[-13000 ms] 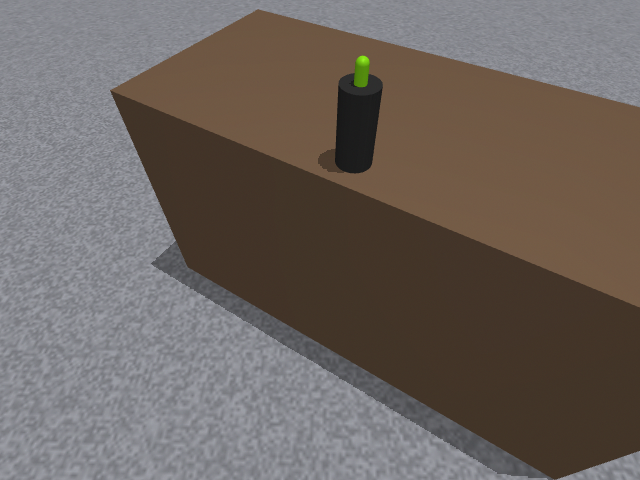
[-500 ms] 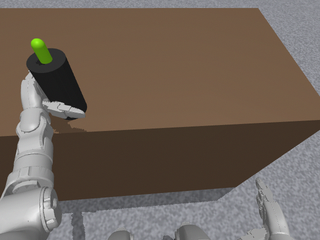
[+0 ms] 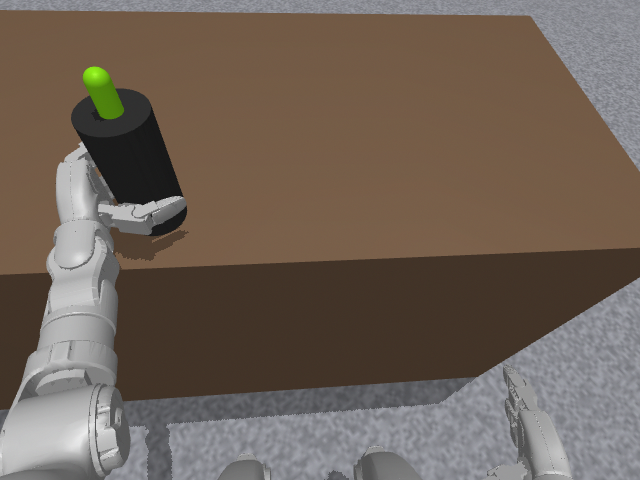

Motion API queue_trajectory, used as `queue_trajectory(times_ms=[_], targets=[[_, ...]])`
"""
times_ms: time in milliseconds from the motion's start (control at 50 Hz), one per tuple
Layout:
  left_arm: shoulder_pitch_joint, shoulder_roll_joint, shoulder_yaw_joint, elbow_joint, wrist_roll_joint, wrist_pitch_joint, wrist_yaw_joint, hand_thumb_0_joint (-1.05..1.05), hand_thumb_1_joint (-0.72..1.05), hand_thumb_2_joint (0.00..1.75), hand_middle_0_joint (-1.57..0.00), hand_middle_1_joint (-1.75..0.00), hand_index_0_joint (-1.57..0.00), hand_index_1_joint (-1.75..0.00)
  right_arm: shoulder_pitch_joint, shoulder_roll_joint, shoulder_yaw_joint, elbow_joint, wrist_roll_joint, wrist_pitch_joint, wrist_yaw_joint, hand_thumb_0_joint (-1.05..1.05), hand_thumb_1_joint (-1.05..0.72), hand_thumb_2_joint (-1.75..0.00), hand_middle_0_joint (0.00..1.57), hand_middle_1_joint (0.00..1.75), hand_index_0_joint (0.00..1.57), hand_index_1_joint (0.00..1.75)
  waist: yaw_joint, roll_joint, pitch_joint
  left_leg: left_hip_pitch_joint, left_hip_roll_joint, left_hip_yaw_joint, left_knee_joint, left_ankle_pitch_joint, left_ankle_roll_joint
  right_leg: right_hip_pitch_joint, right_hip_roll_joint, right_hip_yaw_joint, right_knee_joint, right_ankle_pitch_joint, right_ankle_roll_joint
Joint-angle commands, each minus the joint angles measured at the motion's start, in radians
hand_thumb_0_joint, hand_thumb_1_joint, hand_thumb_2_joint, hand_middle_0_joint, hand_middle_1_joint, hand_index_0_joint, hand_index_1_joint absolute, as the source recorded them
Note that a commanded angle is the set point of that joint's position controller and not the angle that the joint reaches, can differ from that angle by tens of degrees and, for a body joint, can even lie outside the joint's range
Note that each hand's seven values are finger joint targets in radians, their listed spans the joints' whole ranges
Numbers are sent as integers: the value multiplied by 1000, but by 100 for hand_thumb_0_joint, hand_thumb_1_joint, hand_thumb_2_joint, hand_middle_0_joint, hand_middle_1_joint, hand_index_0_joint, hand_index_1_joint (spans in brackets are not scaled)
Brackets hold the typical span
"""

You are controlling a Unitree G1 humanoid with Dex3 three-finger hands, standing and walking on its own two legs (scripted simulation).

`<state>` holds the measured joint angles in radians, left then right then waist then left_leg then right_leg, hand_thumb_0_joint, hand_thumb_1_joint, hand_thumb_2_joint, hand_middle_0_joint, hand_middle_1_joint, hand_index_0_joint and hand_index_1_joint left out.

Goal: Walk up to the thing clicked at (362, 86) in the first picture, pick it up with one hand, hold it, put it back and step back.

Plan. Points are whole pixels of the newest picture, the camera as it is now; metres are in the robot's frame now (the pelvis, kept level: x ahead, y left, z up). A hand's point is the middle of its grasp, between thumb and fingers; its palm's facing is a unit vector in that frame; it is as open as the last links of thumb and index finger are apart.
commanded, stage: settle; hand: left
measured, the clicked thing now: (132, 155) +0.46 +0.20 +0.13
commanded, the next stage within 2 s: lift in 0.94 s
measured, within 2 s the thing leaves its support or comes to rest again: leaves its support in 0.44 s
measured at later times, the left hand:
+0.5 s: hand (145, 183) +0.45 +0.20 +0.09, palm faces +0.17 -0.98 -0.04, open 10.6 cm
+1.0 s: hand (130, 168) +0.43 +0.20 +0.14, palm faces +0.19 -0.98 -0.04, open 10.8 cm
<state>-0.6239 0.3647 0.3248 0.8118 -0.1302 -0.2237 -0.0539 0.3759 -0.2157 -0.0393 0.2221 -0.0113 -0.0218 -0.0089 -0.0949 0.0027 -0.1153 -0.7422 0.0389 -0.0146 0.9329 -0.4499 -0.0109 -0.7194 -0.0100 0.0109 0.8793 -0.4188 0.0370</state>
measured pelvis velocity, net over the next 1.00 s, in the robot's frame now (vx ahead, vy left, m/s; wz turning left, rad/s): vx -0.01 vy -0.01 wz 0.01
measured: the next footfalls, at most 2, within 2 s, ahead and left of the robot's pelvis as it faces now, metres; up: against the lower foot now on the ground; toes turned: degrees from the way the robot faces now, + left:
none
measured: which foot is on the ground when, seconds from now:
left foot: down 0.00-1.00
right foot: down 0.00-1.00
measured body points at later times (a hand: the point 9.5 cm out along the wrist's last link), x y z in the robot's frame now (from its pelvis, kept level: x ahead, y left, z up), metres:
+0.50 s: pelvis +0.01 -0.01 +0.01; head +0.08 +0.00 +0.45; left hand +0.43 +0.25 +0.10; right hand +0.16 -0.26 -0.04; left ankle +0.00 +0.12 -0.69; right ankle +0.00 -0.15 -0.69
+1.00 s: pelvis -0.01 -0.01 +0.02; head +0.04 -0.01 +0.47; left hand +0.42 +0.25 +0.14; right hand +0.15 -0.26 -0.04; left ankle +0.00 +0.12 -0.69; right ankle +0.00 -0.15 -0.69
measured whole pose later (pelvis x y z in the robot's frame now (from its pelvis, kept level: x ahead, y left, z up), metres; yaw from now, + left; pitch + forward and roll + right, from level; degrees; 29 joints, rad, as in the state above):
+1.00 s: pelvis -0.01 -0.01 +0.02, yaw +0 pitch +9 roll -1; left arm -0.61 0.35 0.29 0.71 -0.14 -0.04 -0.03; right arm 0.32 -0.22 -0.04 0.36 0.02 -0.04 -0.06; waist -0.07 0.02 -0.08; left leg -0.57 0.04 -0.01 0.81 -0.39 -0.02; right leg -0.55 -0.01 0.01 0.77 -0.37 0.03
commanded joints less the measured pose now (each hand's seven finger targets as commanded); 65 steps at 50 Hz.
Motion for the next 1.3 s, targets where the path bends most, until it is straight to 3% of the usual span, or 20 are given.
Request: queue_trajectory(times_ms=[0,100,160,200,240,400,440,460,480,520,580,640,700,820,860,980,1020,1180,1220,1280], targets=[[-433,200,22,-256,-13,-62,13,0,17,114,-135,-130,-135,-131,-20,-142,-91,-152,4,-45,-12,0,52,-5,5,5,5,5,-2,103,-391,295,-6,-3,-118,393,4,145,29,-42,-73,323,-51],[-427,212,25,-288,-8,-61,4,0,21,123,-129,-133,-129,-135,-4,-156,-100,-181,4,-37,-10,0,52,-6,5,5,5,5,-13,98,-443,347,-2,-3,-102,489,4,160,28,-43,-65,393,-47],[-444,193,13,-325,-15,-59,0,0,12,122,-129,-133,-128,-135,17,-102,-54,-136,6,-27,-1,0,52,-6,5,5,5,5,10,125,-423,339,-5,-3,-104,498,4,160,26,-41,-65,389,-48],[-448,247,43,-353,-16,-55,3,0,12,123,-129,-134,-129,-136,-15,-163,-107,-197,9,-28,-10,0,52,-6,5,5,5,5,0,107,-487,356,-6,3,-98,508,8,207,22,-35,-67,429,-43],[-484,202,9,-400,-20,-50,-1,0,9,124,-129,-135,-129,-138,9,-107,-51,-170,7,-27,-3,0,52,-6,5,5,5,5,14,132,-482,377,-3,-3,-102,543,2,203,24,-41,-61,432,-46],[-518,259,55,-507,-43,-22,16,0,2,127,-126,-137,-126,-140,-11,-111,-62,-185,13,-29,-22,0,52,-6,5,5,5,5,19,109,-503,352,-19,13,-114,512,11,303,15,-28,-81,499,-35],[-447,305,96,-459,-42,-3,24,0,1,127,-125,-137,-125,-140,16,-168,-108,-151,14,-22,-33,0,52,-6,5,5,5,5,16,94,-490,372,-20,17,-114,521,15,299,13,-20,-91,526,-31],[-531,259,43,-578,-40,-12,19,0,4,127,-125,-136,-124,-139,11,-88,-46,-150,14,-25,-27,0,52,-6,5,5,5,5,21,131,-507,380,-24,19,-115,534,14,309,12,-19,-92,553,-31],[-565,264,46,-613,-45,-13,19,0,5,129,-126,-137,-125,-140,-14,-103,-60,-170,16,-31,-30,0,52,-6,5,5,5,5,14,140,-556,412,-23,19,-107,563,14,319,9,-20,-88,579,-29],[-475,290,82,-517,-47,12,26,0,3,130,-126,-139,-126,-142,-23,-130,-80,-135,21,-35,-38,0,53,-6,5,5,5,5,24,94,-463,383,-21,15,-124,551,14,314,12,-25,-97,543,-31],[-554,258,42,-546,-44,20,24,0,0,131,-126,-140,-126,-143,-53,-107,-65,-126,23,-40,-38,0,53,-6,5,5,5,5,18,133,-466,413,-20,15,-141,509,11,292,15,-26,-119,477,-33],[-506,280,66,-458,-42,44,28,0,1,132,-126,-141,-126,-143,-56,-129,-80,-80,26,-44,-43,0,54,-6,5,5,5,5,23,93,-390,378,-24,22,-169,425,15,285,14,-27,-150,415,-31],[-549,242,26,-494,-46,47,20,0,5,133,-129,-142,-129,-144,-55,-105,-56,-80,28,-50,-41,0,54,-6,5,5,5,5,26,110,-446,431,-19,17,-165,480,12,293,16,-34,-148,440,-34],[-566,294,61,-432,-52,55,21,0,4,136,-130,-145,-131,-147,-108,-151,-87,-62,34,-70,-55,0,54,-5,5,5,5,5,32,67,-384,388,-25,23,-203,372,17,310,14,-31,-177,369,-31],[-610,254,16,-481,-43,56,22,0,4,137,-132,-146,-132,-148,-71,-109,-59,-27,33,-70,-54,0,54,-5,5,5,5,5,28,104,-429,422,-23,21,-203,406,13,310,14,-32,-172,394,-34],[-633,279,32,-483,-49,58,36,0,1,137,-131,-146,-131,-148,-105,-137,-78,-15,34,-85,-66,0,54,-6,5,5,5,5,25,102,-407,437,-22,19,-226,357,9,306,15,-35,-193,344,-35],[-632,278,29,-479,-42,63,41,0,4,138,-131,-146,-131,-148,-115,-91,-37,-2,36,-91,-63,0,54,-5,5,5,5,5,39,109,-394,422,-26,22,-231,347,9,317,12,-34,-199,340,-35],[-593,286,44,-543,-45,89,56,0,4,138,-130,-149,-132,-150,-123,-155,-92,-76,37,-107,-74,0,54,-6,5,5,5,5,41,99,-451,492,-15,13,-236,440,-2,352,19,-47,-200,389,-39],[-595,231,1,-580,-45,109,54,0,6,139,-131,-150,-133,-151,-70,-109,-62,-29,39,-111,-73,0,54,-6,5,5,5,5,43,127,-410,489,-17,14,-241,438,-3,344,19,-49,-203,389,-39],[-575,244,16,-620,-46,138,57,0,6,139,-131,-149,-133,-150,-111,-107,-54,-67,42,-125,-70,0,54,-5,5,5,5,5,50,121,-402,490,-15,16,-249,445,-4,360,19,-49,-210,390,-39]])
